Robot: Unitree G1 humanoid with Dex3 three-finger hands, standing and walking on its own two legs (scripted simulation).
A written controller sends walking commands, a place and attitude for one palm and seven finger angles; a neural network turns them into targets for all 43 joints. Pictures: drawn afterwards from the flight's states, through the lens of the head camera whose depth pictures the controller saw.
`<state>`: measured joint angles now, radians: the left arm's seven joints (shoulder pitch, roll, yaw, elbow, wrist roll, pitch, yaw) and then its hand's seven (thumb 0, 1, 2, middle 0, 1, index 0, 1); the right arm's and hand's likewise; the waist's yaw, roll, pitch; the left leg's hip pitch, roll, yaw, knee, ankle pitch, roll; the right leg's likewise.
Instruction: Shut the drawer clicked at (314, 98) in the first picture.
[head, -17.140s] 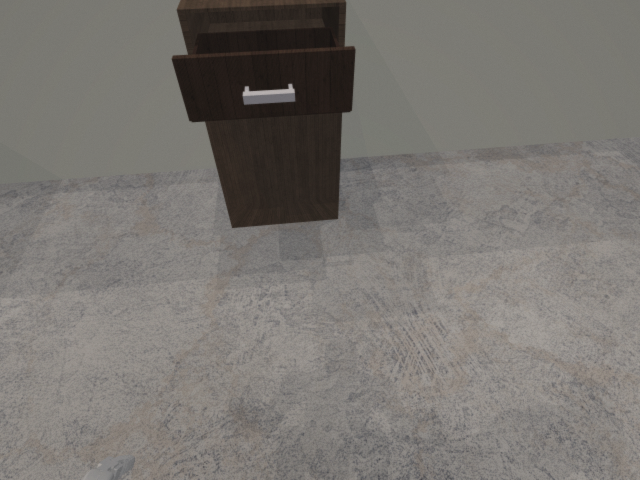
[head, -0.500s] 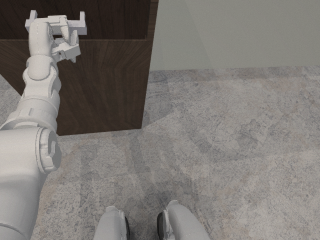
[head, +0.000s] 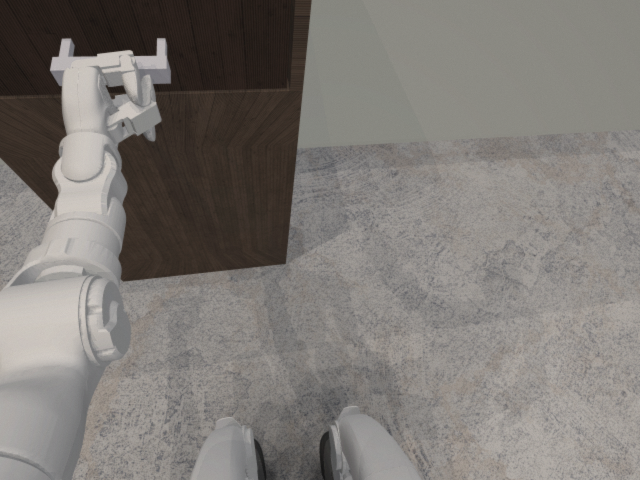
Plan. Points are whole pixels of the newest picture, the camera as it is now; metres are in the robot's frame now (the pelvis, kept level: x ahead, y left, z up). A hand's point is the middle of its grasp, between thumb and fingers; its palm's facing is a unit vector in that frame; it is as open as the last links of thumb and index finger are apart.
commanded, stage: pull the fist back off the drawer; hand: left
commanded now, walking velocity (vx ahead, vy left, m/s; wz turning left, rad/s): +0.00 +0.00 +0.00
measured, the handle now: (114, 58) +0.62 +0.18 +0.09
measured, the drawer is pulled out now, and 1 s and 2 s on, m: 0.00 0.00 0.00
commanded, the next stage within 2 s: draw the hand back to the body in 0.16 s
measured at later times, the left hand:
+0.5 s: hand (116, 134) +0.48 +0.16 +0.12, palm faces +0.04 -1.00 -0.03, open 3.2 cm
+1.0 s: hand (21, 257) +0.32 +0.19 +0.17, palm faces +0.22 -0.95 -0.23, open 3.2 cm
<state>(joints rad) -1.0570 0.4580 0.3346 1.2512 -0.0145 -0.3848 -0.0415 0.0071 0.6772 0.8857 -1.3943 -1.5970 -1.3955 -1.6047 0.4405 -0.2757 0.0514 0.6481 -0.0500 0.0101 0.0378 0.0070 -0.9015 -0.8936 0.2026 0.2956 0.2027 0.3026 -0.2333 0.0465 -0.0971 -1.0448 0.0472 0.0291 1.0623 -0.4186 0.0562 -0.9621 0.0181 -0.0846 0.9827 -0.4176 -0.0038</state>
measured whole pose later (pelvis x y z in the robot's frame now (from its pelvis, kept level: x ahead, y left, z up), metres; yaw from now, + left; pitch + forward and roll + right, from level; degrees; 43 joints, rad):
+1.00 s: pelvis +0.04 -0.02 +0.07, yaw +2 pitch +0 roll -1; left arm 0.04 0.29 0.12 0.07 -0.10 -0.07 0.05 0.01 0.90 0.90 -1.40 -1.60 -1.40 -1.60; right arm 0.17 -0.24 0.05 0.54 0.05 0.02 -0.07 0.01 -0.90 -0.89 0.20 0.30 0.20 0.30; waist 0.02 0.05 -0.02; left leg -0.27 0.01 0.06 0.56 -0.29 0.03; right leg -0.22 0.01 -0.05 0.54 -0.32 -0.02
